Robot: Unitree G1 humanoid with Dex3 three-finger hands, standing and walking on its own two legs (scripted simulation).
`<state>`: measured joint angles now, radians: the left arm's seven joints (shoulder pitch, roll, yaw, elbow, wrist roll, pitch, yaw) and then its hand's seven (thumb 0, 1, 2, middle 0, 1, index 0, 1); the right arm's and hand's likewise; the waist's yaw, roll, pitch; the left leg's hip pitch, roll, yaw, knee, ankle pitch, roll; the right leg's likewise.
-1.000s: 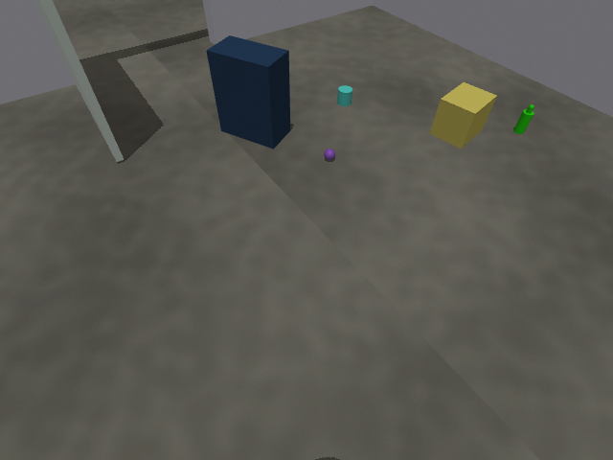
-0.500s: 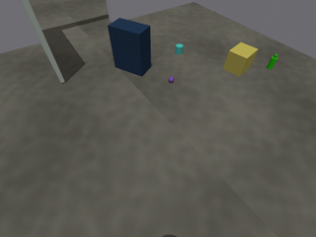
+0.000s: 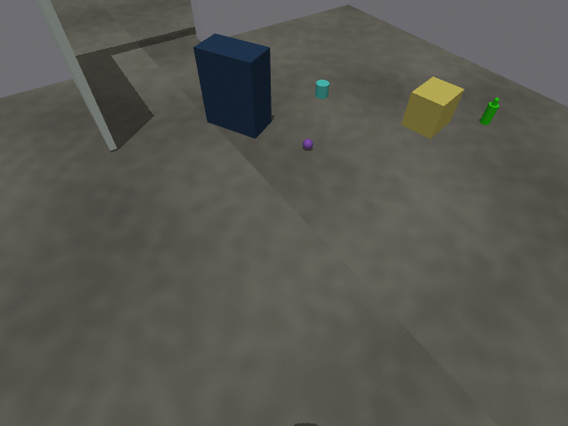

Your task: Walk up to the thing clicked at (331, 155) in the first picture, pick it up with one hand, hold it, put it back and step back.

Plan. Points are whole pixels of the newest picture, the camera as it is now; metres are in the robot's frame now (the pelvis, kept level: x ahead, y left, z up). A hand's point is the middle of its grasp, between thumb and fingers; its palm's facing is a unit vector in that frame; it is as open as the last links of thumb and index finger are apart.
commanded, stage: stand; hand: left
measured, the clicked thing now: (307, 144) +1.61 -0.14 -0.75
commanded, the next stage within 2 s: walk up in 0.12 s
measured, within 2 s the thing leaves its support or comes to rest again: neither
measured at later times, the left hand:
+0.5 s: hand (156, 402) +0.19 +0.21 -0.14, palm faces -0.10 -0.89 -0.45, open 7.4 cm
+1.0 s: hand (208, 290) +0.40 +0.16 -0.18, palm faces -0.23 -0.91 -0.34, open 7.4 cm
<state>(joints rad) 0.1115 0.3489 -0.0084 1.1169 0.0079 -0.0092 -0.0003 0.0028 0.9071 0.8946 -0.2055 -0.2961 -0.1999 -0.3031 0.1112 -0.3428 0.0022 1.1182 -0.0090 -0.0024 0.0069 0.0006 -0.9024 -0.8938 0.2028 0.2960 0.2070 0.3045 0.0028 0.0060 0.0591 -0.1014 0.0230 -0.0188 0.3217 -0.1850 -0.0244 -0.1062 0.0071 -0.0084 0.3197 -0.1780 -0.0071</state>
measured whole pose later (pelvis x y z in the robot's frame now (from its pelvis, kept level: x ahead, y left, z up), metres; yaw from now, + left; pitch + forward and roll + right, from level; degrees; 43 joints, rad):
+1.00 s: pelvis +0.32 -0.10 -0.02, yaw -12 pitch -2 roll +0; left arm 0.34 0.43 0.04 0.91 -0.01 -0.05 -0.03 0.01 0.91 0.89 -0.21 -0.30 -0.20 -0.30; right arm 0.18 -0.37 -0.08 0.83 -0.02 -0.09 0.07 0.00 -0.90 -0.89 0.20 0.30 0.21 0.30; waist 0.02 -0.05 0.10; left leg -0.36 0.07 0.10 0.60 -0.20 0.02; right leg -0.29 0.03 0.06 1.11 -0.44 -0.04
